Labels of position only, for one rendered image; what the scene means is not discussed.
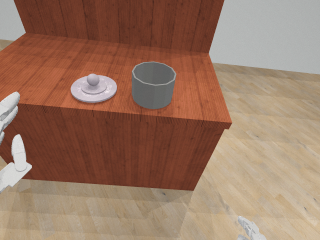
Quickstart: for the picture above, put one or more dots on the knob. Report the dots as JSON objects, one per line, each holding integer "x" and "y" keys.
{"x": 93, "y": 79}

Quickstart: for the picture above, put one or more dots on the robot right hand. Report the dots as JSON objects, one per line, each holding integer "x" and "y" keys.
{"x": 251, "y": 230}

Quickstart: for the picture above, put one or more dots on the table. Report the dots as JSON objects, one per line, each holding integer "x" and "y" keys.
{"x": 114, "y": 142}

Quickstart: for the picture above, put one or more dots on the lid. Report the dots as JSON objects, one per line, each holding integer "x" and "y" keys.
{"x": 84, "y": 92}

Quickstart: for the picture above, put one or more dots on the robot left hand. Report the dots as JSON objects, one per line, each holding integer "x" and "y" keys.
{"x": 13, "y": 172}

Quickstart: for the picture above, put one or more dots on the pot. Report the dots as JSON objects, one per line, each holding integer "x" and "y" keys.
{"x": 153, "y": 84}

